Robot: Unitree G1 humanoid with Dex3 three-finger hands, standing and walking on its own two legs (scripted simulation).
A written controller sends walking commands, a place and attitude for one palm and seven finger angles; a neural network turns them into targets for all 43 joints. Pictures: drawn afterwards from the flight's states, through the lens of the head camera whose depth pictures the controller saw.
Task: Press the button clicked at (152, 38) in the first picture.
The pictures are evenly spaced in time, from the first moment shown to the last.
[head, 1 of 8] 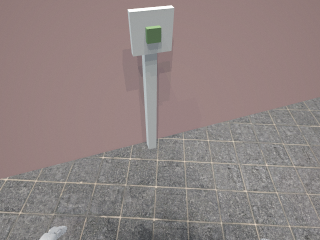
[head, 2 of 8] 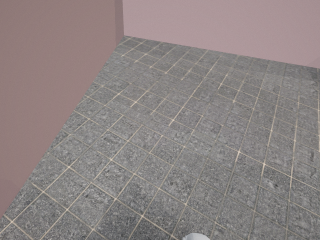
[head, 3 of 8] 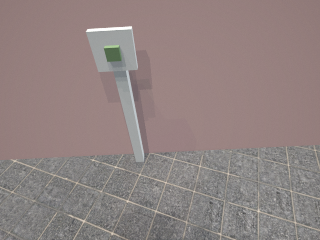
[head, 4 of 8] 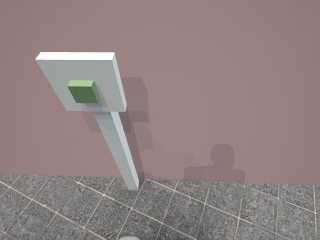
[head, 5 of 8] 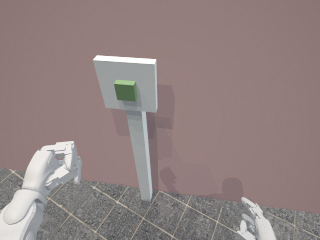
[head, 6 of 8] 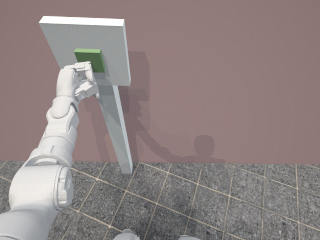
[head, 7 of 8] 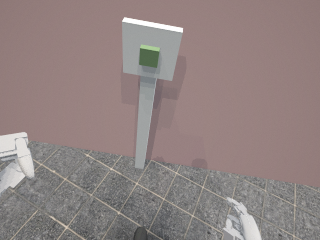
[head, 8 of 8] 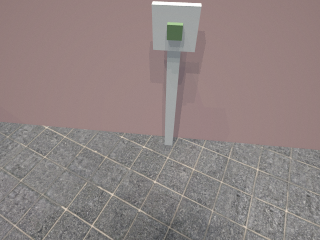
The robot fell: no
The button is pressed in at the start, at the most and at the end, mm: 0 8 0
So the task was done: yes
